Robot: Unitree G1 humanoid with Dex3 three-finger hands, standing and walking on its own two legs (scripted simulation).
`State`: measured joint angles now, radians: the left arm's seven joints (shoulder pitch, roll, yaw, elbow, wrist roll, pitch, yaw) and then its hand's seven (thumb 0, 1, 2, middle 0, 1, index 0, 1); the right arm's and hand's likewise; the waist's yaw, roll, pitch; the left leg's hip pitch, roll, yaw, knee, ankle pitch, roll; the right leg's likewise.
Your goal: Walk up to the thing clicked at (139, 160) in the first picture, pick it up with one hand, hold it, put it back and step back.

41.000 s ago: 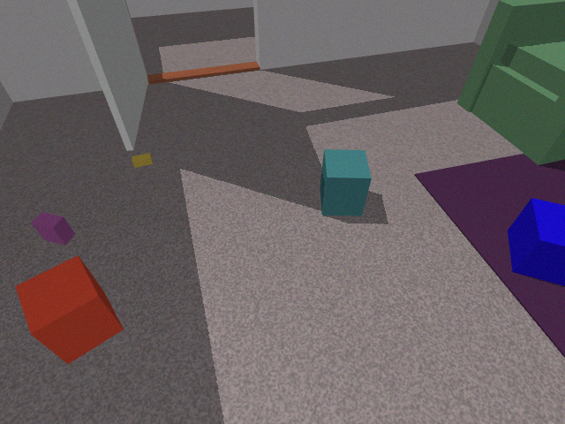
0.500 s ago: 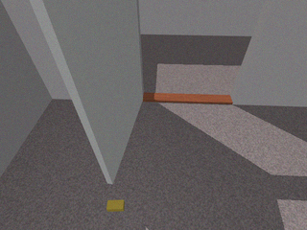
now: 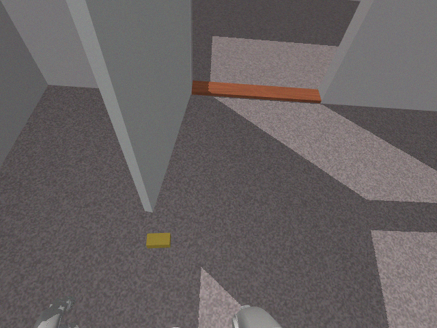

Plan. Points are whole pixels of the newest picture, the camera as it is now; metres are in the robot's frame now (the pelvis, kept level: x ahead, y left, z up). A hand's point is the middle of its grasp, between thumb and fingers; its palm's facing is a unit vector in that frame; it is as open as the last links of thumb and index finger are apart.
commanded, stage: step back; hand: left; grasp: from above
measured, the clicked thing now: (158, 240) +0.52 +0.22 -0.74
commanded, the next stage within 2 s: none
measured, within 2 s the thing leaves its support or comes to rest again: neither
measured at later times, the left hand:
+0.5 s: hand out of the picture +0.03 +0.24 -0.13, palm faces -0.03 -0.91 -0.41, open 7.4 cm
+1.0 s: hand out of the picture -0.17 +0.25 -0.16, palm faces -0.08 -0.91 -0.40, open 7.4 cm
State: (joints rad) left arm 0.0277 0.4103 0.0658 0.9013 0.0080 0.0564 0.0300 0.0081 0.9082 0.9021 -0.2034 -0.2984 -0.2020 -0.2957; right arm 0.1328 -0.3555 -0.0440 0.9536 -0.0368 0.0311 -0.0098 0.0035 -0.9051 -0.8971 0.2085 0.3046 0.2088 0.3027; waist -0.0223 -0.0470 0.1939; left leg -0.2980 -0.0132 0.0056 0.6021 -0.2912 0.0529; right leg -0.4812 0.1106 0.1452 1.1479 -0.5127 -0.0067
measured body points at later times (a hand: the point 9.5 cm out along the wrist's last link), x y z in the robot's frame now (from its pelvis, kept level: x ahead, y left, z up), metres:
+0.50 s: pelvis -0.10 -0.01 +0.00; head -0.04 -0.03 +0.44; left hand +0.03 +0.29 -0.11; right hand -0.02 -0.34 -0.13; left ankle -0.13 +0.11 -0.68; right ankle -0.08 -0.14 -0.73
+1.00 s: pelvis -0.26 -0.03 -0.02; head -0.21 -0.03 +0.43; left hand -0.16 +0.29 -0.14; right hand -0.14 -0.35 -0.12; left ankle -0.14 +0.10 -0.73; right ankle -0.30 -0.16 -0.73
